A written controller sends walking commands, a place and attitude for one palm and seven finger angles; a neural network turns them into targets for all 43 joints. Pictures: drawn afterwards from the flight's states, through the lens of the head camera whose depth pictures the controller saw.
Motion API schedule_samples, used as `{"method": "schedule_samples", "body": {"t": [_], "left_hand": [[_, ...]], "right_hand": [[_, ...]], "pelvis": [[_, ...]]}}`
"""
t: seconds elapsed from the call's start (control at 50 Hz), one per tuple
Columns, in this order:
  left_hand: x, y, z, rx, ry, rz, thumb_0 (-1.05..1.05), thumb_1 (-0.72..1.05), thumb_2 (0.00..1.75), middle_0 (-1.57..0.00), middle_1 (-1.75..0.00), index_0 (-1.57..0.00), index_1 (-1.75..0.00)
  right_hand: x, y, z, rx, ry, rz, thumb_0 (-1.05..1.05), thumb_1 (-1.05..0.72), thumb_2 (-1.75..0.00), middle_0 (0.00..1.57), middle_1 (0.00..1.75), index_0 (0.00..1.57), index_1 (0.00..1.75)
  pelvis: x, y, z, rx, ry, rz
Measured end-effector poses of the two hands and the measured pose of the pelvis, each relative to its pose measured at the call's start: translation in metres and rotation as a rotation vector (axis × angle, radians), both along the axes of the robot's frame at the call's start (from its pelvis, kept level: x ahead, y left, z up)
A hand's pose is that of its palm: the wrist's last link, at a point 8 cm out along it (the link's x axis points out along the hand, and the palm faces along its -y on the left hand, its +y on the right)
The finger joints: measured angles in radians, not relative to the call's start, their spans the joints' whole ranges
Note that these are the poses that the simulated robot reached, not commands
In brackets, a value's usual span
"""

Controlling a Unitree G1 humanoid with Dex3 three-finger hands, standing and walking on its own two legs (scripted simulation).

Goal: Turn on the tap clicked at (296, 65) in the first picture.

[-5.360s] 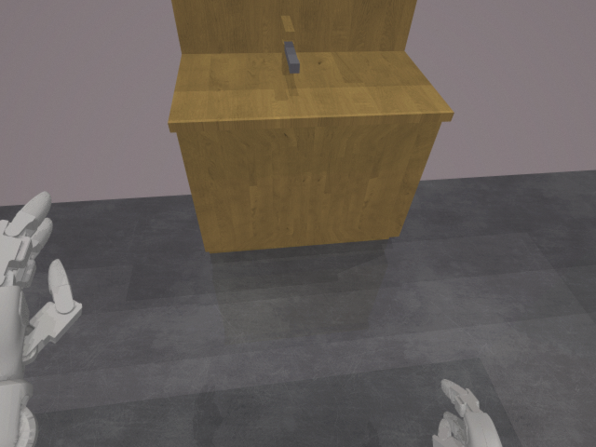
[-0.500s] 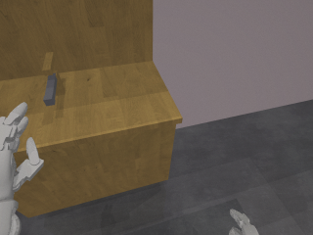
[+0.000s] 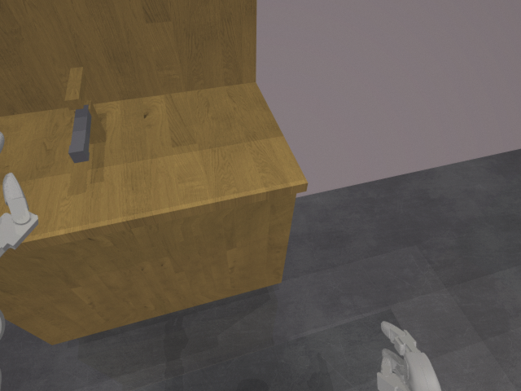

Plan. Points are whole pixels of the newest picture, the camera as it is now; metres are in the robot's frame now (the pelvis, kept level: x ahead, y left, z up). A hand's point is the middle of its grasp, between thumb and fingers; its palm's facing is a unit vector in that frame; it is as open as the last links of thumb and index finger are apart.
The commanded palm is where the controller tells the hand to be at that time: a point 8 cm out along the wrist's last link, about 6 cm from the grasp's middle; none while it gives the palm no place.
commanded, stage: look again from close up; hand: left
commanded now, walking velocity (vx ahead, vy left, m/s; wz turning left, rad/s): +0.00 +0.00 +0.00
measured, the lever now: (79, 153) +0.51 +0.43 +0.02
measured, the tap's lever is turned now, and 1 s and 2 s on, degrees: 0 0 0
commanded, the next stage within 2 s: shuffle to correct the standing spot in 0.14 s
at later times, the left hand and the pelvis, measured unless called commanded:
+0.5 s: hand (74, 197) +0.30 +0.28 +0.15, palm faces +0.37 -0.84 -0.38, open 7.4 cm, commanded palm +0.24 +0.31 +0.18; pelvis +0.08 +0.03 +0.00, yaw +1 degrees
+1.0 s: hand (61, 174) +0.33 +0.30 +0.17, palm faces +0.40 -0.83 -0.39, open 7.4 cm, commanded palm +0.27 +0.34 +0.18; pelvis +0.11 +0.06 -0.01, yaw +1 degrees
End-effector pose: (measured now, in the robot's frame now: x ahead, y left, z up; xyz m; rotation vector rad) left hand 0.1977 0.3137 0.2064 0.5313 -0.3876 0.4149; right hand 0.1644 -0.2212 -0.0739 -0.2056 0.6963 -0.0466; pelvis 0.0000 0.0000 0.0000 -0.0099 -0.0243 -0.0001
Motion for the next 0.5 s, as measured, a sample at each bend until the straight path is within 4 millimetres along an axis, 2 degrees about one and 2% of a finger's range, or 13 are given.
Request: {"method": "schedule_samples", "body": {"t": [0.08, 0.14, 0.18, 0.24, 0.34, 0.5], "left_hand": [[0.004, -0.024, -0.036, -0.046, 0.171, -0.123, 0.02, 0.89, 0.9, -0.2, -0.3, -0.2, -0.3], [0.008, -0.019, -0.052, -0.061, 0.228, -0.13, 0.02, 0.89, 0.9, -0.21, -0.3, -0.21, -0.3], [0.014, -0.009, -0.052, -0.059, 0.214, -0.097, 0.02, 0.88, 0.9, -0.21, -0.3, -0.22, -0.3], [0.023, 0.004, -0.04, -0.06, 0.136, -0.041, 0.02, 0.88, 0.9, -0.21, -0.3, -0.22, -0.3], [0.038, 0.005, -0.022, -0.072, 0.031, -0.036, 0.02, 0.89, 0.9, -0.21, -0.3, -0.21, -0.3], [0.065, 0.006, -0.039, -0.085, 0.121, -0.065, 0.02, 0.89, 0.9, -0.21, -0.3, -0.21, -0.3]], "right_hand": [[0.002, 0.008, 0.007, -0.003, -0.022, -0.037, 0.02, -0.9, -0.9, 0.21, 0.3, 0.2, 0.3], [0.005, 0.014, 0.007, -0.025, 0.001, -0.034, 0.02, -0.9, -0.9, 0.21, 0.3, 0.2, 0.3], [0.01, 0.018, 0.006, -0.038, 0.019, -0.016, 0.02, -0.9, -0.9, 0.21, 0.3, 0.2, 0.3], [0.023, 0.025, 0.005, -0.045, 0.033, 0.017, 0.02, -0.9, -0.9, 0.21, 0.3, 0.2, 0.3], [0.052, 0.033, 0.008, -0.038, 0.011, 0.044, 0.02, -0.9, -0.9, 0.21, 0.3, 0.2, 0.3], [0.097, 0.033, 0.013, -0.038, -0.05, -0.001, 0.02, -0.9, -0.9, 0.21, 0.3, 0.21, 0.3]], "pelvis": [[0.013, 0.012, 0.003, 0.002, 0.013, -0.016], [0.022, 0.015, 0.003, 0.008, 0.014, -0.009], [0.028, 0.016, 0.002, 0.01, 0.013, -0.001], [0.037, 0.017, 0.002, 0.003, 0.015, 0.009], [0.054, 0.022, 0.003, -0.006, 0.031, 0.008], [0.082, 0.03, -0.003, -0.008, 0.044, 0.01]]}}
